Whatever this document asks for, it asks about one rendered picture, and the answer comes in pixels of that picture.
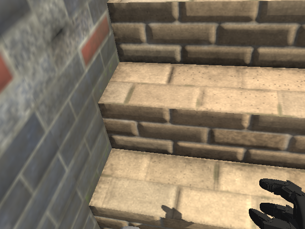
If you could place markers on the right robot hand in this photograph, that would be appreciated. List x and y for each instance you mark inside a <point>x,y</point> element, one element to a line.
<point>284,217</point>

